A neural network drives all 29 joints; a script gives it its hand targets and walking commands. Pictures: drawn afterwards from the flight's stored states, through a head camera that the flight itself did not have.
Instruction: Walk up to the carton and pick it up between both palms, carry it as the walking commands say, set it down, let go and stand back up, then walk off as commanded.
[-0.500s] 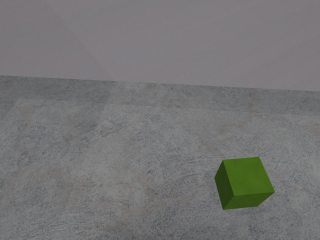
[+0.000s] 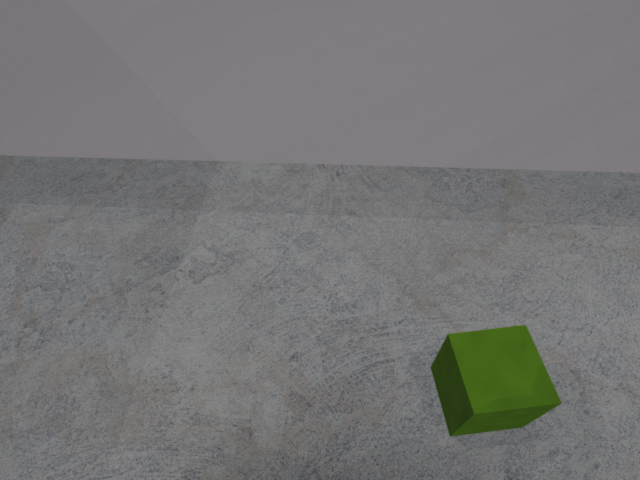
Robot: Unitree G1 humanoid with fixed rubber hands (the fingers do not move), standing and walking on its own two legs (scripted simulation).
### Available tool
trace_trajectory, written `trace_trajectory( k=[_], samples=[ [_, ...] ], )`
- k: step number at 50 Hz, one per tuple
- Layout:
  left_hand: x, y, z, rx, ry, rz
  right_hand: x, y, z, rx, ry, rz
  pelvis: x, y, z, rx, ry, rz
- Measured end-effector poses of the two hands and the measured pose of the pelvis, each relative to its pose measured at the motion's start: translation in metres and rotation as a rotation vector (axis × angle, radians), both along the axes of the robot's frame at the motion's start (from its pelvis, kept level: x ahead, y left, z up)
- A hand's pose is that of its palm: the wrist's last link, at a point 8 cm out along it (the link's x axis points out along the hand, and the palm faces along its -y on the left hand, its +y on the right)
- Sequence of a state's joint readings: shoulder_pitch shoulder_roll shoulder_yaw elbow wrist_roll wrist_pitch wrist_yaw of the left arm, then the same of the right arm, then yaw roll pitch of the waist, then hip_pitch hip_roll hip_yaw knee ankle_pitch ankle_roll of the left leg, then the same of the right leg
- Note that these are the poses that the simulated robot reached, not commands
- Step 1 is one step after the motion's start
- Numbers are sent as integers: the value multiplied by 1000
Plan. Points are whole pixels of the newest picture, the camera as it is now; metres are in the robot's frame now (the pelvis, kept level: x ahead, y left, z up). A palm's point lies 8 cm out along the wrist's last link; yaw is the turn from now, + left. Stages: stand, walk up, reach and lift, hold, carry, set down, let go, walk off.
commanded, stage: stand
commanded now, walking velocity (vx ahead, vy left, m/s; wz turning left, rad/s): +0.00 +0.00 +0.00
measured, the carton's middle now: (486, 382) +0.41 -0.41 -0.63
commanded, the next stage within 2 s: none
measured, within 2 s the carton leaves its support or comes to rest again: neither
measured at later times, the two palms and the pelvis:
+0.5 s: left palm out of the picture +0.03 +0.20 -0.12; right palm out of the picture +0.03 -0.23 -0.13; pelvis +0.04 -0.01 +0.02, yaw +0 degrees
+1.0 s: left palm out of the picture +0.00 +0.19 -0.12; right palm out of the picture +0.02 -0.23 -0.13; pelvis +0.04 -0.02 +0.02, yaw +0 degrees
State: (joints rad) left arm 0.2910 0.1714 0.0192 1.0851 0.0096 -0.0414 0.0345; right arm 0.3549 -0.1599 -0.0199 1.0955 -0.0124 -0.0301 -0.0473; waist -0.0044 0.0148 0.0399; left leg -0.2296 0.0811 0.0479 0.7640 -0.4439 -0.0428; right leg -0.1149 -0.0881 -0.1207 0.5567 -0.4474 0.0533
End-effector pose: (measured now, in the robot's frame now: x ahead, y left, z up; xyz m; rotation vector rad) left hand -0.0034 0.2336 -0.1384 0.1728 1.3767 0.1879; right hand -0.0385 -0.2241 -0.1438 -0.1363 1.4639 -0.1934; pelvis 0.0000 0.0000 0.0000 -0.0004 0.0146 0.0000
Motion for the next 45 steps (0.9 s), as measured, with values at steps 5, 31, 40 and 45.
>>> trace_trajectory(
  k=[5,31,40,45],
  samples=[
    [-20,-5,3,-3,79,28,60,-6,5,-11,-88,44,12,4,4,11,-12,7],
    [31,-41,16,-42,7,15,58,-7,13,41,-31,-9,42,-18,20,7,-47,5],
    [12,-45,14,-47,56,39,56,-10,14,33,-16,-5,43,-22,19,5,-46,7],
    [5,-46,14,-48,69,47,56,-9,13,36,-18,-3,41,-22,19,4,-47,8]
  ],
)
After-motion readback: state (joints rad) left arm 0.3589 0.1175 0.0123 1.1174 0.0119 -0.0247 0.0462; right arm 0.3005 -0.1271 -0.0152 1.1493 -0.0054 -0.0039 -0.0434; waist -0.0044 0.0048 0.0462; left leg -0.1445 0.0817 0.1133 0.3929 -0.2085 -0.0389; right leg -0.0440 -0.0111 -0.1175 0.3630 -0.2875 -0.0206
